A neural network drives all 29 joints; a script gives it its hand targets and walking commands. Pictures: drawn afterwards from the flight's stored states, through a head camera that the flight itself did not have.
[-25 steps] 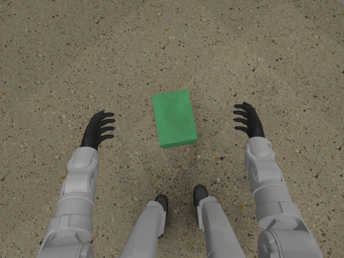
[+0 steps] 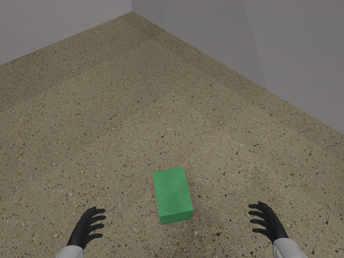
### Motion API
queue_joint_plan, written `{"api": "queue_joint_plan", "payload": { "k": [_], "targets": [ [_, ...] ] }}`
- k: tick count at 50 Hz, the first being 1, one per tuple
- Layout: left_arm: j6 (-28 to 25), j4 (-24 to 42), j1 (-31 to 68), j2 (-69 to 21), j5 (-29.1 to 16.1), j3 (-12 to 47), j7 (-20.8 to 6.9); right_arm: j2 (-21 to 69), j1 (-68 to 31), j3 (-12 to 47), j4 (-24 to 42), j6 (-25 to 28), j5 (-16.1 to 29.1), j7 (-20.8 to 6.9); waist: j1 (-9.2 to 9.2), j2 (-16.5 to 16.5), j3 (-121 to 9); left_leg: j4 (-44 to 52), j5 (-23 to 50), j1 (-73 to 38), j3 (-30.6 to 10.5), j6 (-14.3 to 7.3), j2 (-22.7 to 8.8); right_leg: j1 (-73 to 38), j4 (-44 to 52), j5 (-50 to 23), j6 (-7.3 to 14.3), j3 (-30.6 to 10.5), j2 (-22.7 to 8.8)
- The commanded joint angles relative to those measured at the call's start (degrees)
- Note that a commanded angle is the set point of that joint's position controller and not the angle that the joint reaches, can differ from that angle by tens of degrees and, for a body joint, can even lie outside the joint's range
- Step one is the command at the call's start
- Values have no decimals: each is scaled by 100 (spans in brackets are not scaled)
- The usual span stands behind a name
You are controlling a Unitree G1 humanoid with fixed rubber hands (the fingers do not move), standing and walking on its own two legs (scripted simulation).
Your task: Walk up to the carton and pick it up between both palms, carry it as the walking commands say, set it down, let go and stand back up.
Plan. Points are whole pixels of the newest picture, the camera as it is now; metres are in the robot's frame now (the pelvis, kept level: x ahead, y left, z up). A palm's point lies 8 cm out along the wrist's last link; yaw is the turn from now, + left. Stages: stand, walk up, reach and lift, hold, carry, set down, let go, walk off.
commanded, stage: let go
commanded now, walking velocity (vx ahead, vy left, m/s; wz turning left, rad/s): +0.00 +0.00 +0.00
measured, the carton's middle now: (172, 195) +0.46 +0.02 -0.68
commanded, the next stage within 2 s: stand in 0.48 s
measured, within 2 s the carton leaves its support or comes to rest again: neither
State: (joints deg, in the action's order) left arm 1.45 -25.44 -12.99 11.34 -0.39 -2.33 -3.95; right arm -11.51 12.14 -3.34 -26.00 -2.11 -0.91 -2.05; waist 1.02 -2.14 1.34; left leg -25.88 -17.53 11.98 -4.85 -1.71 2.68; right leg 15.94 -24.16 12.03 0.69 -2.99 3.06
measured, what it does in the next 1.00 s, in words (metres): stands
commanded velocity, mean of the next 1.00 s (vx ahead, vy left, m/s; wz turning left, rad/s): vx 0.00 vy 0.00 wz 0.00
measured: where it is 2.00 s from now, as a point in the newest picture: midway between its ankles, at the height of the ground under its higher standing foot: outside the picture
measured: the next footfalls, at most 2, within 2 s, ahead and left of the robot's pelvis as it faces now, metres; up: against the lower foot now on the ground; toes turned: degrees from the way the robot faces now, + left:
none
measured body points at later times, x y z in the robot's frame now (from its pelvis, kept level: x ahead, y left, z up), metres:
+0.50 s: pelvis -0.01 +0.00 -0.01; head +0.00 +0.00 +0.44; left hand +0.15 +0.24 -0.08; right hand +0.16 -0.24 -0.08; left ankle -0.05 +0.10 -0.74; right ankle +0.00 -0.11 -0.74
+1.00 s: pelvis +0.01 +0.00 +0.00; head +0.02 +0.01 +0.45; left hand +0.16 +0.29 -0.10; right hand +0.14 -0.29 -0.10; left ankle -0.05 +0.10 -0.74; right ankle +0.00 -0.11 -0.74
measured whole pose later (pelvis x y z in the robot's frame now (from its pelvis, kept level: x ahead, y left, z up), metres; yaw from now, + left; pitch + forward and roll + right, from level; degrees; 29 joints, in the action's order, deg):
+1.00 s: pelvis +0.01 +0.00 +0.00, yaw +0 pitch +0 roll -1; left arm 0.1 -45.6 -8.2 18.9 1.7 -1.7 1.5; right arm -19.2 11.1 -1.7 -43.9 -0.7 -1.7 1.8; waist -0.3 -0.1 0.7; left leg -26.7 -19.8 6.1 -4.9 -2.0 3.3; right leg 11.2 -27.5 15.8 0.7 -2.9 2.5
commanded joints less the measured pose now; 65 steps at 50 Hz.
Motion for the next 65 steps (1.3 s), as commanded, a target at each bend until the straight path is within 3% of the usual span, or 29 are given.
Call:
{"api": "queue_joint_plan", "payload": {
  "k": [1,5,13,24,25,27,28,30,35,44,54,65],
  "targets": [
    [81,571,292,509,-26,-73,-32,-580,-167,-54,693,-100,48,-80,-90,220,-319,605,1112,772,243,106,-224,-1864,18,-1181,-99,62,-124],
    [317,574,323,558,36,-77,-52,-568,-160,-28,728,-344,81,-172,-39,172,-21,661,732,742,311,54,-211,-2011,37,-913,-105,91,-145],
    [565,545,298,624,230,-110,-27,-495,-112,-105,726,-527,74,-189,-20,118,64,553,979,560,317,20,-144,-2160,-28,-1188,-140,151,-99],
    [1124,878,160,571,312,-84,342,-786,9,-54,605,-425,175,-2,-54,190,-175,193,1094,901,266,217,-153,-2012,-346,-1357,-171,187,6],
    [643,-24,495,1252,228,-287,504,-1198,-227,-182,-102,-226,-153,241,51,460,-33,97,507,761,-67,300,-312,-868,-157,-245,-110,-238,-500],
    [261,-255,493,1235,280,-253,532,-1238,-113,-185,-265,-58,-221,343,-113,234,0,180,-137,343,-237,217,-397,-309,36,709,-31,-452,-521],
    [153,-338,533,1209,295,-244,520,-1253,-134,-170,-347,6,-225,342,-121,144,-6,253,-319,414,-323,162,-433,-314,2,766,-11,-451,-498],
    [15,-538,570,1171,281,-220,475,-1260,-277,-146,-501,100,-185,326,-88,67,-128,308,-185,520,-413,110,-483,-541,-143,362,-10,-396,-459],
    [-134,-973,492,1327,263,-204,497,-1382,-262,-121,-853,176,-116,341,-104,127,-451,107,1286,141,-389,157,-517,-847,-292,-937,31,-423,-550],
    [-195,-1517,536,1545,222,-151,553,-1610,-169,-72,-1308,195,-92,396,-123,153,-473,145,2145,-174,-425,156,-602,-1040,-280,-1604,51,-463,-635],
    [-214,-1921,678,1614,196,-120,576,-1674,-212,-38,-1651,231,-66,417,-119,171,-460,304,2368,-335,-431,146,-649,-1206,-167,-1864,66,-490,-684],
    [-224,-2292,783,1711,177,-93,570,-1760,-306,36,-2038,268,-63,407,-109,175,-315,574,1934,-367,-470,94,-691,-1205,98,-1563,74,-566,-732]
  ]
}}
